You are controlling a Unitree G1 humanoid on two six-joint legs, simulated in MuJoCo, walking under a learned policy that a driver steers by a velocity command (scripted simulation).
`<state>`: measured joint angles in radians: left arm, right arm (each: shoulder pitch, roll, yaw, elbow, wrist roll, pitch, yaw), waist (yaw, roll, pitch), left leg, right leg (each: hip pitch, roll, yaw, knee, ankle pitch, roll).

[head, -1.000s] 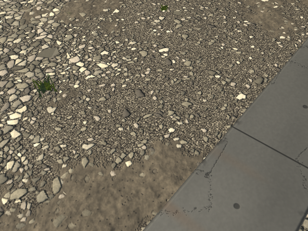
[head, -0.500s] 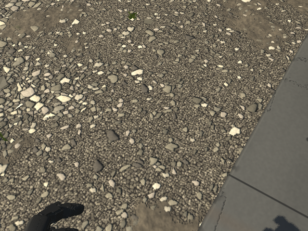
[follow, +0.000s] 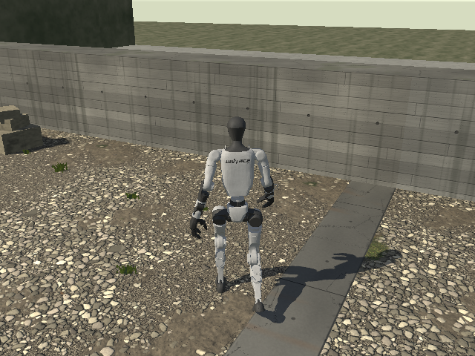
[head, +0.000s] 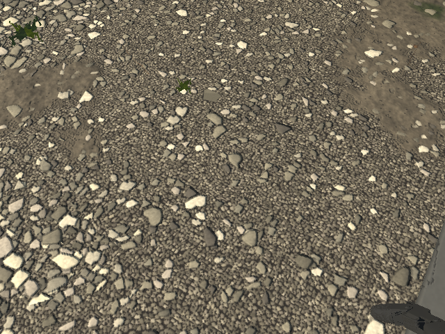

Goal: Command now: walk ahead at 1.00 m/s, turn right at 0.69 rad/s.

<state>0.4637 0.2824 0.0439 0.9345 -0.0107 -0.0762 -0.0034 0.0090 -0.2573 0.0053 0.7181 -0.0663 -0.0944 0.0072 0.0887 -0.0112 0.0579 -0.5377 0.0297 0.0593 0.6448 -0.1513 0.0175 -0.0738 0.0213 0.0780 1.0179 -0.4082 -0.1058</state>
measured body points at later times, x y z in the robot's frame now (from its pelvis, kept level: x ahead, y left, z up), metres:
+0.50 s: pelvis +0.47 -0.07 -0.01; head +0.49 -0.08 +0.44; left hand +0.66 +0.16 -0.13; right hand +0.47 -0.34 -0.12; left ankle +0.37 +0.14 -0.57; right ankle +0.51 -0.08 -0.71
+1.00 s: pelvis +0.75 -0.15 +0.01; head +0.80 -0.17 +0.46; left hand +1.03 +0.03 -0.05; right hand +0.80 -0.45 -0.10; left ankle +0.87 -0.13 -0.71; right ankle +0.76 -0.34 -0.63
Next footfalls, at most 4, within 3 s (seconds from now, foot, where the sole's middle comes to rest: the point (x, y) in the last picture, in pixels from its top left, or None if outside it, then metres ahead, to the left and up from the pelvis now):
0.40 right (282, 295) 0.55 -0.10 -0.75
0.78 left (297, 193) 0.91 -0.15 -0.75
1.36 right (357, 213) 0.85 -0.35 -0.75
1.84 left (338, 296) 0.56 -0.26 -0.75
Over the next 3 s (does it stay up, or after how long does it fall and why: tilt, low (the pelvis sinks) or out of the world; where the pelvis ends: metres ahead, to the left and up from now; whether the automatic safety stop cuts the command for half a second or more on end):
stays up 0.73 -0.27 0.01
